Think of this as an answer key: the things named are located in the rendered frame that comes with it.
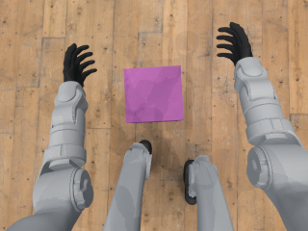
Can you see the robot left thigh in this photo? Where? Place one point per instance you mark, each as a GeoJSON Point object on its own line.
{"type": "Point", "coordinates": [125, 210]}

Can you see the right robot hand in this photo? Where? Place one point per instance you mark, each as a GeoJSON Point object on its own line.
{"type": "Point", "coordinates": [240, 46]}

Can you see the left robot hand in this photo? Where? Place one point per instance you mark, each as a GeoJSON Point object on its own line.
{"type": "Point", "coordinates": [73, 70]}

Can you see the right robot upper arm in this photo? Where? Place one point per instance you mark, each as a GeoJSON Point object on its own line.
{"type": "Point", "coordinates": [281, 171]}

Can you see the carton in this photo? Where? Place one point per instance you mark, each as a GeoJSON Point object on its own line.
{"type": "Point", "coordinates": [153, 94]}

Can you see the robot right foot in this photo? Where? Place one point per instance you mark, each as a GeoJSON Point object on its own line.
{"type": "Point", "coordinates": [186, 172]}

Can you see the robot right forearm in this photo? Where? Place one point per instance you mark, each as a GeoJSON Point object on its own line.
{"type": "Point", "coordinates": [261, 108]}

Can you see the left robot upper arm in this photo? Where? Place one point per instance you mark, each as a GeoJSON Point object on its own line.
{"type": "Point", "coordinates": [59, 199]}

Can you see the robot left forearm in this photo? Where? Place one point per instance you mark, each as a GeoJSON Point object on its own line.
{"type": "Point", "coordinates": [66, 147]}

